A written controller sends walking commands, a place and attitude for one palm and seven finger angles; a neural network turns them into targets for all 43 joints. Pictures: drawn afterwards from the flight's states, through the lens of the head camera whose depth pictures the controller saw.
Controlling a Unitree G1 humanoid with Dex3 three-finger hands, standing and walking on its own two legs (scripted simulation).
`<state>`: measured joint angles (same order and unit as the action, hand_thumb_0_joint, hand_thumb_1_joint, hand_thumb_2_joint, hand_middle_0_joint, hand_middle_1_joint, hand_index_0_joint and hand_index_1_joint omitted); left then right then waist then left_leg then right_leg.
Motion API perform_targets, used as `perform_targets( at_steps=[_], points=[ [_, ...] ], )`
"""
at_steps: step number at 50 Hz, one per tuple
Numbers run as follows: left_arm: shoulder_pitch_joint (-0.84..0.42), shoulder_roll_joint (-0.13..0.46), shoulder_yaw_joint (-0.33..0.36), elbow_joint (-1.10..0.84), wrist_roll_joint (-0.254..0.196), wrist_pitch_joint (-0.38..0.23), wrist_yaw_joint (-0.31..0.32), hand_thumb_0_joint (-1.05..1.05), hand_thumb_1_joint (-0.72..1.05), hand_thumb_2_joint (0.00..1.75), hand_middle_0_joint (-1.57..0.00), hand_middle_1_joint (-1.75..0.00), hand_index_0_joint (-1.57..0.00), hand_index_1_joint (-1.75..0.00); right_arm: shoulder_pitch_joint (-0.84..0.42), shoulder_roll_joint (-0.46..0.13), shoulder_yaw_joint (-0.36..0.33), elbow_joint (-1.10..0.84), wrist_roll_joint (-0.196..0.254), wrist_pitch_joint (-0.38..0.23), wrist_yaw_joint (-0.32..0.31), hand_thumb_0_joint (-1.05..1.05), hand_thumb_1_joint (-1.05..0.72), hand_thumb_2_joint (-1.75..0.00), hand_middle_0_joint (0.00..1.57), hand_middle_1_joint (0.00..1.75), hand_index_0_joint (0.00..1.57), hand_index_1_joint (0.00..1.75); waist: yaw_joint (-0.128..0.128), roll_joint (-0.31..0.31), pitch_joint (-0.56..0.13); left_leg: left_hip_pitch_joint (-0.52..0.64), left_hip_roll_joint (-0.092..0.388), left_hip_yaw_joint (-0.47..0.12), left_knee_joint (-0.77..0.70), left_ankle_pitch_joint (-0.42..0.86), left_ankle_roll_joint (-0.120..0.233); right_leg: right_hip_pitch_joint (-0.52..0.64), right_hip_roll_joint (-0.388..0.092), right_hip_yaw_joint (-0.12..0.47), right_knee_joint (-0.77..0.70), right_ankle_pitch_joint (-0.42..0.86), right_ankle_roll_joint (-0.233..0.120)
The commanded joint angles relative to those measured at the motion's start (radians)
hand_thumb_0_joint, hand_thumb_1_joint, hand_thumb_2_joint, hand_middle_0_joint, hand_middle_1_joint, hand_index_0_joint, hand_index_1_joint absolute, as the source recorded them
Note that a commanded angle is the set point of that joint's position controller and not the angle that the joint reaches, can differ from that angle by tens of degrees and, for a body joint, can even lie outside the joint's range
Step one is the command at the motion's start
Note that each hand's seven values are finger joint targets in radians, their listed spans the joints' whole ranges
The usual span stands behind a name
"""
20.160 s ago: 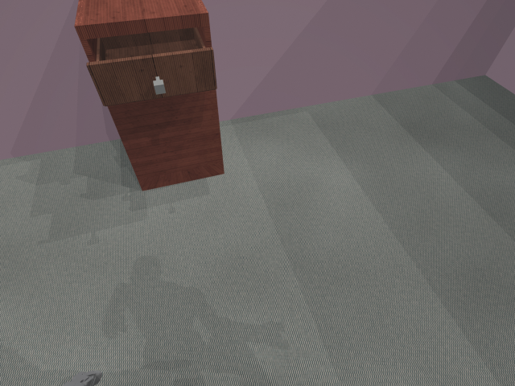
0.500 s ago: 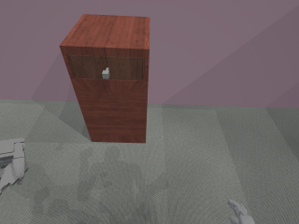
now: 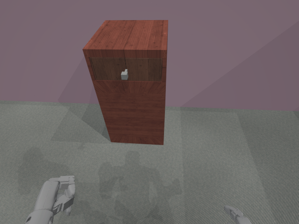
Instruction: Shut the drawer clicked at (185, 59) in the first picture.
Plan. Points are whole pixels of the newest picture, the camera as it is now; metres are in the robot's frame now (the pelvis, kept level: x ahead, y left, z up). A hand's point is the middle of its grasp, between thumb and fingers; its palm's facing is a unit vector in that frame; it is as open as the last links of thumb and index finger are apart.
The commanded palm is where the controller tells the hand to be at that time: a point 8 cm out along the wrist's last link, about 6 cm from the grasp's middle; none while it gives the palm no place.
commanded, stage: let the arm hang, fingers relaxed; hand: left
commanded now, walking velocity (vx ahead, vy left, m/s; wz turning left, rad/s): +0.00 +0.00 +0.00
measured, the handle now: (125, 73) +0.86 +0.19 -0.06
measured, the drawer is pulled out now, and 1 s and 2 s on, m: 0.00 0.00 0.00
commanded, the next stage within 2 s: look to check the result in 0.96 s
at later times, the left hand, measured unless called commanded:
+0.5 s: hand out of the picture -0.12 +0.19 -0.15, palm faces +0.04 -0.97 -0.22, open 6.0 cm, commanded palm none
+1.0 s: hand out of the picture -0.01 +0.16 -0.16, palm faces +0.04 -0.98 -0.18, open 7.4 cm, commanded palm none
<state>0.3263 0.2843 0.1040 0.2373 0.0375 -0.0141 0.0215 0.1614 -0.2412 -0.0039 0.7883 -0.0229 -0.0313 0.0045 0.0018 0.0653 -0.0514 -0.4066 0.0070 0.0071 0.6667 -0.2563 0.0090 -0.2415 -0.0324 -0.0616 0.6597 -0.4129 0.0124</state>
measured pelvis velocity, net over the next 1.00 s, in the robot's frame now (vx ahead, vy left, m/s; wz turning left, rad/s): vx -0.01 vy -0.01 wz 0.00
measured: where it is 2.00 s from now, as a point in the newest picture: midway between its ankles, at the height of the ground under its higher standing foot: outside the picture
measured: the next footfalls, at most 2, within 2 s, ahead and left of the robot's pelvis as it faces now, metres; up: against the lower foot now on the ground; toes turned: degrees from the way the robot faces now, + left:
none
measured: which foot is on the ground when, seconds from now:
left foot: down 0.00-1.00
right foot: down 0.00-1.00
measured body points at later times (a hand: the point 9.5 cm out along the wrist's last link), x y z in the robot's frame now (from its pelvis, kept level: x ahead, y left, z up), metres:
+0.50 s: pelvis -0.02 +0.01 +0.02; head +0.00 +0.01 +0.47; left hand -0.12 +0.24 -0.13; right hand -0.04 -0.21 -0.14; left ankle +0.06 +0.11 -0.72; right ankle -0.04 -0.12 -0.72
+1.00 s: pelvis -0.01 -0.01 +0.02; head +0.00 -0.01 +0.47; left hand -0.01 +0.21 -0.14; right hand -0.04 -0.21 -0.15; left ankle +0.06 +0.11 -0.72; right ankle -0.04 -0.12 -0.72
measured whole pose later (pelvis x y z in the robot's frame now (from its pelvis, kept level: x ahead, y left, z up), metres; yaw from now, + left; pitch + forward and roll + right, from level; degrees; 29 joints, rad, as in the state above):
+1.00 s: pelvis -0.01 -0.01 +0.02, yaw +0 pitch -2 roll +0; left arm 0.30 0.12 0.02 1.11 0.01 0.00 0.03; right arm 0.31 -0.11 -0.03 1.14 -0.03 0.02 -0.03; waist -0.02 0.01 0.05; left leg -0.29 0.01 0.00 0.46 -0.14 0.00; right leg -0.14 -0.02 -0.07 0.48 -0.31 0.00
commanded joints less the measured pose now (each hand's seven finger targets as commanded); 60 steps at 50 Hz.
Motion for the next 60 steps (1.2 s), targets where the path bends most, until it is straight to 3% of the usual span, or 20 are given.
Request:
perform_targets(
  at_steps=[1,3,4,8,11,12,13,18,23,29,32,37,40,46,49,54,57,60],
  points=[
    [-0.011,0.074,-0.03,0.263,-0.006,0.026,-0.007,0.0,0.9,0.9,-1.08,-1.25,-1.08,-1.25,0.011,-0.092,-0.031,-0.043,-0.012,0.021,-0.004,0.0,-0.9,-0.9,0.2,0.3,0.2,0.3,-0.009,-0.236,0.089,0.112,0.041,-0.064,-0.076,0.216,0.023,-0.077,-0.109,0.086,-0.204,0.287,-0.058],
    [-0.029,0.065,-0.043,0.395,-0.014,0.036,-0.004,0.0,0.9,0.9,-1.0,-1.17,-1.0,-1.17,0.01,-0.096,-0.022,0.005,-0.013,0.03,-0.006,0.0,-0.9,-0.9,0.2,0.3,0.2,0.3,-0.004,0.016,0.148,0.074,0.069,-0.125,-0.203,0.155,0.036,-0.066,-0.057,0.064,-0.206,0.076,-0.045],
    [-0.007,0.066,-0.046,0.463,-0.017,0.035,-0.004,0.0,0.9,0.9,-0.96,-1.12,-0.96,-1.12,0.008,-0.092,-0.017,0.03,-0.012,0.032,-0.009,0.0,-0.9,-0.9,0.2,0.3,0.2,0.3,0.007,0.081,0.141,0.064,0.071,-0.141,-0.249,0.101,0.039,-0.033,-0.047,0.066,-0.217,0.053,-0.045],
    [0.054,0.037,-0.049,0.66,-0.022,0.026,-0.006,0.0,0.9,0.9,-0.8,-0.95,-0.8,-0.95,0.057,-0.074,-0.019,0.111,-0.005,0.037,-0.024,0.0,-0.9,-0.9,0.2,0.3,0.2,0.3,0.013,0.11,0.066,0.113,0.078,-0.149,-0.315,-0.019,0.039,0.043,-0.039,0.057,-0.26,0.065,-0.055],
    [0.083,0.029,-0.06,0.749,-0.026,0.021,-0.008,0.0,0.9,0.9,-0.68,-0.82,-0.68,-0.82,0.102,-0.06,-0.022,0.166,0.002,0.039,-0.029,0.0,-0.9,-0.9,0.2,0.3,0.2,0.3,0.008,0.074,0.043,0.16,0.076,-0.143,-0.328,-0.032,0.037,0.046,-0.044,0.052,-0.288,0.077,-0.06],
    [0.087,0.027,-0.065,0.768,-0.025,0.02,-0.007,0.0,0.9,0.9,-0.64,-0.78,-0.64,-0.78,0.116,-0.062,-0.025,0.178,0.005,0.042,-0.03,0.0,-0.9,-0.9,0.2,0.3,0.2,0.3,0.006,0.013,0.063,0.166,0.081,-0.145,-0.327,-0.03,0.038,0.032,-0.043,0.05,-0.304,0.068,-0.061],
    [0.091,0.021,-0.07,0.792,-0.026,0.019,-0.006,0.0,0.9,0.9,-0.6,-0.73,-0.6,-0.73,0.13,-0.056,-0.027,0.196,0.006,0.043,-0.031,0.0,-0.9,-0.9,0.2,0.3,0.2,0.3,0.003,-0.011,0.071,0.18,0.079,-0.137,-0.326,-0.024,0.037,0.02,-0.051,0.051,-0.316,0.07,-0.062],
    [0.12,0.01,-0.082,0.868,-0.027,0.018,0.002,0.0,0.9,0.9,-0.4,-0.52,-0.4,-0.52,0.174,-0.037,-0.029,0.262,0.01,0.05,-0.033,0.0,-0.9,-0.9,0.2,0.3,0.2,0.3,-0.006,-0.039,0.127,0.205,0.074,-0.118,-0.324,-0.018,0.033,-0.034,-0.058,0.049,-0.339,0.032,-0.065],
    [0.141,-0.005,-0.083,0.901,-0.026,0.017,0.009,0.0,0.9,0.9,-0.2,-0.3,-0.2,-0.3,0.196,-0.021,-0.032,0.298,0.009,0.051,-0.034,0.0,-0.9,-0.9,0.2,0.3,0.2,0.3,-0.006,-0.069,0.142,0.195,0.073,-0.115,-0.336,-0.039,0.031,-0.042,-0.055,0.046,-0.33,0.005,-0.065],
    [0.14,-0.033,-0.077,0.906,-0.023,0.019,0.016,0.0,0.9,0.9,-0.2,-0.3,-0.2,-0.3,0.203,0.014,-0.036,0.313,0.004,0.053,-0.034,0.0,-0.9,-0.9,0.2,0.3,0.2,0.3,-0.004,-0.059,0.187,0.159,0.066,-0.111,-0.349,-0.07,0.028,-0.07,-0.052,0.048,-0.324,-0.026,-0.064],
    [0.136,-0.035,-0.073,0.899,-0.022,0.014,0.018,0.0,0.9,0.9,-0.2,-0.3,-0.2,-0.3,0.204,0.026,-0.037,0.313,0.005,0.051,-0.033,0.0,-0.9,-0.9,0.2,0.3,0.2,0.3,-0.004,-0.079,0.167,0.171,0.055,-0.093,-0.318,-0.013,0.025,-0.061,-0.06,0.055,-0.335,-0.016,-0.066],
    [0.104,-0.05,-0.069,0.883,-0.023,0.016,0.02,0.0,0.9,0.9,-0.2,-0.3,-0.2,-0.3,0.213,0.049,-0.037,0.319,0.002,0.054,-0.033,0.0,-0.9,-0.9,0.2,0.3,0.2,0.3,-0.01,-0.07,0.205,0.163,0.054,-0.088,-0.306,-0.01,0.019,-0.093,-0.058,0.057,-0.337,-0.036,-0.067],
    [0.095,-0.057,-0.064,0.877,-0.025,0.014,0.019,0.0,0.9,0.9,-0.2,-0.3,-0.2,-0.3,0.213,0.056,-0.036,0.317,-0.001,0.048,-0.034,0.0,-0.9,-0.9,0.2,0.3,0.2,0.3,-0.008,-0.04,0.187,0.16,0.054,-0.086,-0.306,0.015,0.018,-0.07,-0.059,0.058,-0.325,0.001,-0.067],
    [0.081,-0.061,-0.061,0.872,-0.027,0.01,0.019,0.0,0.9,0.9,-0.2,-0.3,-0.2,-0.3,0.208,0.052,-0.035,0.316,0.001,0.039,-0.038,0.0,-0.9,-0.9,0.2,0.3,0.2,0.3,-0.005,-0.037,0.156,0.179,0.063,-0.084,-0.292,0.103,0.02,-0.022,-0.059,0.055,-0.316,0.086,-0.065],
    [0.075,-0.064,-0.061,0.869,-0.027,0.01,0.019,0.0,0.9,0.9,-0.2,-0.3,-0.2,-0.3,0.211,0.056,-0.033,0.318,0.003,0.04,-0.039,0.0,-0.9,-0.9,0.2,0.3,0.2,0.3,-0.006,-0.066,0.152,0.186,0.067,-0.076,-0.28,0.134,0.019,-0.013,-0.063,0.053,-0.325,0.104,-0.063],
    [0.076,-0.065,-0.063,0.874,-0.029,0.007,0.021,0.0,0.9,0.9,-0.2,-0.3,-0.2,-0.3,0.201,0.054,-0.033,0.324,0.003,0.04,-0.04,0.0,-0.9,-0.9,0.2,0.3,0.2,0.3,-0.008,-0.074,0.145,0.213,0.069,-0.068,-0.259,0.177,0.017,-0.01,-0.067,0.06,-0.337,0.137,-0.065],
    [0.074,-0.059,-0.064,0.876,-0.028,0.007,0.022,0.0,0.9,0.9,-0.2,-0.3,-0.2,-0.3,0.197,0.046,-0.033,0.326,0.006,0.041,-0.041,0.0,-0.9,-0.9,0.2,0.3,0.2,0.3,-0.008,-0.048,0.143,0.217,0.074,-0.069,-0.262,0.175,0.017,-0.006,-0.063,0.062,-0.337,0.137,-0.063],
    [0.075,-0.061,-0.064,0.881,-0.029,0.005,0.022,0.0,0.9,0.9,-0.2,-0.3,-0.2,-0.3,0.192,0.045,-0.032,0.328,0.006,0.037,-0.043,0.0,-0.9,-0.9,0.2,0.3,0.2,0.3,-0.008,-0.068,0.132,0.225,0.078,-0.067,-0.26,0.211,0.019,0.014,-0.066,0.058,-0.334,0.182,-0.061]
  ],
)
